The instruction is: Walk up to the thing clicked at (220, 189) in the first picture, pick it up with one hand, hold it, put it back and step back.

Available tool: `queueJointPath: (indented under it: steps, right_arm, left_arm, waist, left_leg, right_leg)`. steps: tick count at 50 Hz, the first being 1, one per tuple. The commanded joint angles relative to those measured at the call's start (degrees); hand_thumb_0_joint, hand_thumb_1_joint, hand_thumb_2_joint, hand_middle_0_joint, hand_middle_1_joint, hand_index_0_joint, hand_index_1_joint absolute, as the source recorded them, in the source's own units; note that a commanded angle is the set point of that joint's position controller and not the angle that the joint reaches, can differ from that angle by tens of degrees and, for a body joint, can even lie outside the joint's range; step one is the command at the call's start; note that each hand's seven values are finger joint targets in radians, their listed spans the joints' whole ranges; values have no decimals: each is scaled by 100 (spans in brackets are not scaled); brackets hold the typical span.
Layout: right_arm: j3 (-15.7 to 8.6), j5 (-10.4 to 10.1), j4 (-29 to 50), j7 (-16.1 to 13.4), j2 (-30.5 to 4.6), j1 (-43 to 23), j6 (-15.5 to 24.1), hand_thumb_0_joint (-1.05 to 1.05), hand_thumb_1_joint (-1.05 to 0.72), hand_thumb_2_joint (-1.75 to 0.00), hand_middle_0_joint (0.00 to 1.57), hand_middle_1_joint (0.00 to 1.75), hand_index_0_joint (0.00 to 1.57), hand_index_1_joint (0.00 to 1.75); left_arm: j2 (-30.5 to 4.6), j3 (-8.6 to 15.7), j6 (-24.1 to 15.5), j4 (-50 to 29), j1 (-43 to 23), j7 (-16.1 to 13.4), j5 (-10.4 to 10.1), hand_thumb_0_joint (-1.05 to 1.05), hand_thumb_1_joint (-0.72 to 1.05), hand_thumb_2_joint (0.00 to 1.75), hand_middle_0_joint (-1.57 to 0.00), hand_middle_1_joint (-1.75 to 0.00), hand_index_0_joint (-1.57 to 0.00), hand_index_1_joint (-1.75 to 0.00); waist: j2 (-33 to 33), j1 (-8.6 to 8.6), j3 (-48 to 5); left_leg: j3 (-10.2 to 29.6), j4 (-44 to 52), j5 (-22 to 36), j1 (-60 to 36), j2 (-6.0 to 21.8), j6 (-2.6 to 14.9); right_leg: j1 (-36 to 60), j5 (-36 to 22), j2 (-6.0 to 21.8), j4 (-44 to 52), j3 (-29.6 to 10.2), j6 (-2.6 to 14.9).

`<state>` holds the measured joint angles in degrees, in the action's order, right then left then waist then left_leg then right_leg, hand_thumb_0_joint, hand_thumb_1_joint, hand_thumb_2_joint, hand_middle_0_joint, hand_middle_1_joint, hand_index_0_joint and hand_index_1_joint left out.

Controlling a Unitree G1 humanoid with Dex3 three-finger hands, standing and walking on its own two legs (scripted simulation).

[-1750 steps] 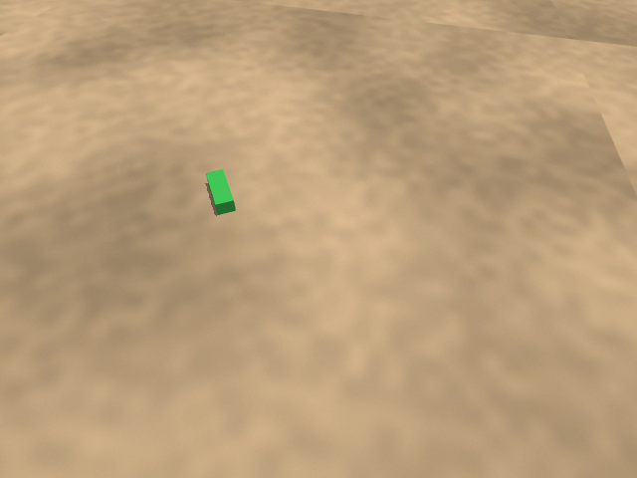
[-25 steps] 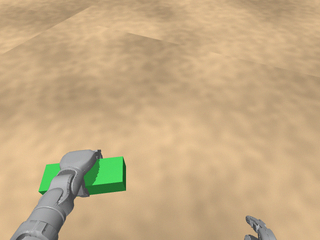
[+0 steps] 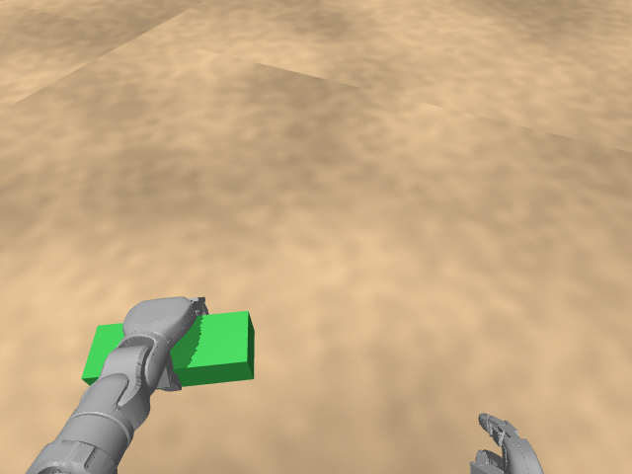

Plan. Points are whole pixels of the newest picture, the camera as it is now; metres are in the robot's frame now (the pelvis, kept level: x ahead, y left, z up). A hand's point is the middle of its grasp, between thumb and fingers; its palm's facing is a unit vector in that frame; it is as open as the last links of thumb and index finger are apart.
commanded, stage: hold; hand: left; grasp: from above
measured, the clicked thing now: (176, 352) +0.30 +0.22 -0.07
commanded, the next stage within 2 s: crouch in 0.28 s
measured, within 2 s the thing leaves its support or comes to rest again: neither
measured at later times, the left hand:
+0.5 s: hand (171, 345) +0.30 +0.22 -0.05, palm faces -0.44 -0.08 -0.89, open 11.1 cm
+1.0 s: hand (201, 373) +0.33 +0.23 -0.23, palm faces -0.42 +0.01 -0.91, open 11.1 cm
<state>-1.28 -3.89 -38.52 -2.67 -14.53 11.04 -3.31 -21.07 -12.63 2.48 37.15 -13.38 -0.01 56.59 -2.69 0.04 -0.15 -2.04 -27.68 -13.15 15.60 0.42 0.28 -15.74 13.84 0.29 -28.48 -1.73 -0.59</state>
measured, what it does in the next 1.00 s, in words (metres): lowers itself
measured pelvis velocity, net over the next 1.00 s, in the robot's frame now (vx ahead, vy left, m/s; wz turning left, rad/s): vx -0.03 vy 0.00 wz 0.01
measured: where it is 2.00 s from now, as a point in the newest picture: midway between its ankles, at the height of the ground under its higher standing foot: outside the picture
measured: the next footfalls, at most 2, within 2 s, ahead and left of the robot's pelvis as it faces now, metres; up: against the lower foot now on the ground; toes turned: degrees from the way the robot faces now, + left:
none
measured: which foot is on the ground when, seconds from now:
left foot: down 0.00-1.00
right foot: down 0.00-1.00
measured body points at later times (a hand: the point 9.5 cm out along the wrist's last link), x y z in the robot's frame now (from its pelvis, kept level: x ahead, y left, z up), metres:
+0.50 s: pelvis +0.01 +0.00 +0.00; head +0.02 -0.02 +0.45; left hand +0.32 +0.22 +0.00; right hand +0.15 -0.26 -0.11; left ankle +0.01 +0.12 -0.74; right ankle +0.01 -0.13 -0.74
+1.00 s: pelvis -0.03 +0.00 -0.12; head +0.08 +0.02 +0.32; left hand +0.34 +0.23 -0.18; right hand +0.04 -0.29 -0.23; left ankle +0.01 +0.12 -0.74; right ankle +0.01 -0.13 -0.74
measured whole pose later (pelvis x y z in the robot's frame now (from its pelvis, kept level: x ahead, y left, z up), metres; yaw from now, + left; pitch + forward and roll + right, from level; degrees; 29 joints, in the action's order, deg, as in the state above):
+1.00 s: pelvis -0.03 +0.00 -0.12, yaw +1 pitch +23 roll -2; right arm -4.7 0.9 -41.3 -0.4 -15.9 14.6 -0.7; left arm -20.5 -6.6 -1.8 66.4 -31.1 -22.2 66.6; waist -1.0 -5.3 -9.8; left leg 0.4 -72.4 -28.7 66.4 1.1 0.5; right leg -64.7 29.1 -0.4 -70.9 0.3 -1.0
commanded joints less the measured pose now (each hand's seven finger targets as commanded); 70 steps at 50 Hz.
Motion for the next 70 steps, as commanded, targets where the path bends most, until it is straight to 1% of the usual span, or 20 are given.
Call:
queueJointPath:
  steps: [1,4,7,10,12,19,22,29,37,41,46,48,51,58,59,62,64,66,67,70]
  right_arm:
    - [-279,11,716,-32,-755,-370,211,0,-90,-90,20,30,20,30]
    - [-303,1,701,-30,-742,-349,201,0,-90,-90,20,30,20,30]
    - [-321,-4,698,-36,-742,-327,196,0,-89,-90,20,30,20,30]
    - [-330,-5,684,-45,-777,-311,189,0,-90,-90,20,30,20,30]
    - [-316,-13,745,-44,-768,-358,169,0,-90,-90,20,30,20,30]
    - [-297,0,772,-42,-767,-369,132,0,-91,-91,20,30,20,30]
    - [-297,-7,811,-28,-754,-390,118,0,-88,-90,20,30,20,30]
    - [-357,78,659,49,-788,-134,68,0,-88,-90,20,30,20,30]
    - [-504,267,195,183,-860,443,157,0,-89,-90,20,30,20,30]
    - [-570,370,230,242,-884,608,270,0,-89,-90,20,30,20,30]
    - [-612,465,185,202,-960,664,367,0,-89,-90,20,30,20,30]
    - [-636,504,153,170,-1003,698,420,0,-88,-89,20,30,20,30]
    - [-670,559,123,149,-1047,735,489,0,-88,-89,20,30,20,30]
    - [-616,678,13,153,-1078,757,614,0,-89,-90,20,30,20,30]
    - [-615,699,2,172,-1088,777,638,0,-89,-90,20,30,20,30]
    - [-580,710,-58,196,-1108,831,694,0,-89,-90,20,30,20,30]
    - [-547,764,-149,240,-1073,952,735,0,-89,-90,20,30,20,30]
    - [-514,781,-155,302,-1080,905,786,0,-89,-90,20,30,20,30]
    - [-517,809,-255,323,-1107,977,808,0,-89,-90,20,30,20,30]
    - [-507,853,-291,407,-1144,937,827,0,-89,-90,20,30,20,30]
  left_arm:
    - [-1245,599,-6,-1278,-2161,-302,53,0,47,110,-85,-99,-85,-99]
    - [-1269,676,11,-1179,-1973,-315,69,0,48,110,-86,-99,-86,-99]
    - [-1107,446,11,-1352,-2123,-263,50,0,48,109,-85,-99,-86,-98]
    - [-1241,601,-8,-1181,-1980,-218,-16,0,47,110,-86,-97,-86,-97]
    - [-1094,484,-2,-1062,-1686,-173,-14,0,48,111,-87,-96,-87,-97]
    - [-1259,628,-28,-1085,-1835,-205,16,0,55,102,-88,-101,-91,-97]
    - [-1148,569,-52,-993,-1636,-229,70,0,44,100,-82,-91,-83,-90]
    - [-872,511,-158,-254,-1711,-877,269,0,40,101,-80,-90,-81,-90]
    - [-685,416,-285,1046,-2750,-1712,667,0,42,101,-80,-95,-81,-94]
    - [-638,550,-412,1569,-3103,-2139,891,0,44,98,-80,-95,-82,-93]
    - [-990,847,-377,2040,-3496,-2482,1025,0,49,105,-85,-97,-86,-96]
    - [-1258,996,-385,2077,-3818,-2551,1033,0,49,107,-84,-98,-85,-97]
    - [-1200,1019,-343,2166,-3857,-2568,963,0,50,103,-85,-95,-87,-94]
    - [-1685,1288,-395,2386,-4216,-2453,860,0,44,110,-82,-98,-83,-98]
    - [-1584,1230,-440,2458,-4319,-2426,853,0,45,110,-82,-100,-83,-99]
    - [-1901,1378,-564,2556,-4594,-2443,940,0,45,104,-82,-96,-84,-94]
    - [-1971,1424,-707,2194,-4880,-2473,962,0,48,105,-84,-96,-86,-95]
    - [-1829,1339,-737,2577,-4696,-2474,1002,0,49,107,-84,-99,-86,-97]
    - [-2123,1505,-808,2287,-4988,-2514,1023,0,49,110,-85,-100,-86,-99]
    - [-2061,1467,-840,2633,-4908,-2588,1152,0,49,111,-86,-99,-87,-98]
  waist:
    - [117,-11,-1526]
    - [144,41,-1575]
    - [51,-52,-1659]
    - [197,-2,-1579]
    - [233,6,-1400]
    - [202,45,-1311]
    - [274,42,-1256]
    - [444,-134,-1076]
    - [357,-455,-1924]
    - [113,-457,-2453]
    - [-250,-469,-3056]
    - [-354,-494,-3305]
    - [-303,-578,-3833]
    - [-264,-700,-4135]
    - [-265,-827,-4070]
    - [-260,-821,-4395]
    - [-375,-891,-4662]
    - [-362,-950,-4630]
    - [-557,-925,-4680]
    - [-834,-904,-4824]
  left_leg:
    - [16,293,1041,-813,-106,48]
    - [4,266,1214,-791,-119,64]
    - [-23,255,1349,-921,-113,62]
    - [16,276,1365,-863,-97,61]
    - [18,311,1331,-814,-104,64]
    - [19,340,1221,-776,-117,64]
    - [7,336,1157,-739,-131,81]
    - [29,104,980,-408,-133,50]
    - [54,-1579,964,857,-122,26]
    - [94,-2679,542,2063,-102,15]
    - [206,-3659,4,3228,-86,10]
    - [285,-3958,-457,3716,-68,-1]
    - [314,-4498,-680,4239,-64,35]
    - [410,-5404,-1442,5476,-69,72]
    - [459,-5524,-1643,5603,-66,69]
    - [430,-5962,-1736,6003,-95,99]
    - [376,-6326,-1530,6152,-110,127]
    - [373,-6566,-1549,6334,-118,139]
    - [410,-6636,-1575,6381,-106,109]
    - [493,-6804,-1600,6176,-73,55]
  right_leg:
    - [285,-926,-202,433,74,127]
    - [371,-1101,-197,418,94,126]
    - [344,-1258,-199,407,83,133]
    - [417,-1248,-208,431,111,133]
    - [370,-1206,-198,458,116,141]
    - [382,-1100,-182,512,114,135]
    - [355,-1054,-164,517,105,127]
    - [-74,-877,-162,314,131,140]
    - [-1565,-931,-151,-1182,141,146]
    - [-2753,-489,-183,-2254,193,216]
    - [-4110,64,-226,-3389,304,287]
    - [-4538,402,-228,-3794,346,301]
    - [-4982,586,-232,-4297,366,303]
    - [-6040,1263,-170,-5228,424,308]
    - [-6330,1430,-160,-5345,449,309]
    - [-6608,1524,-181,-5705,468,313]
    - [-6741,1306,-175,-5904,478,294]
    - [-7038,1376,-175,-6064,493,291]
    - [-7170,1395,-163,-6213,527,297]
    - [-7648,1491,-160,-6509,596,334]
